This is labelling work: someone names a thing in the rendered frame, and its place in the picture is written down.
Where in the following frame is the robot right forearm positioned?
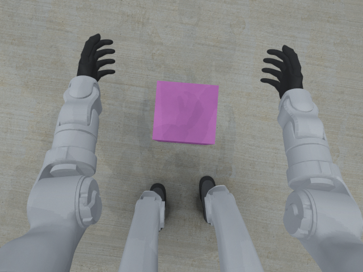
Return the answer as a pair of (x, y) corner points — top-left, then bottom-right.
(277, 88), (363, 235)

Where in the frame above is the robot left hand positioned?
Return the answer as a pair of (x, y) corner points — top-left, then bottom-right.
(77, 33), (115, 82)

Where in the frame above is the robot left foot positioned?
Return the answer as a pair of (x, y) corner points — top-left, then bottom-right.
(150, 183), (166, 230)

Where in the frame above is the robot right hand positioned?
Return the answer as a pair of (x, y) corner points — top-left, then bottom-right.
(260, 45), (303, 99)

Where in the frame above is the left robot upper arm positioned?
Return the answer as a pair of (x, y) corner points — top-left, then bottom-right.
(0, 175), (102, 272)

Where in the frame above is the left robot thigh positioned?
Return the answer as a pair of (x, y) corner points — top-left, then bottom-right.
(118, 197), (165, 272)

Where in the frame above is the robot left forearm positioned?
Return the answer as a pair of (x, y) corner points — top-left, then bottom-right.
(27, 75), (102, 226)

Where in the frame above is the right robot upper arm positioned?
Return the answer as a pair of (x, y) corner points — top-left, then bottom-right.
(283, 188), (363, 272)

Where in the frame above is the carton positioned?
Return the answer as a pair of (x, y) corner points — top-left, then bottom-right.
(152, 80), (219, 145)

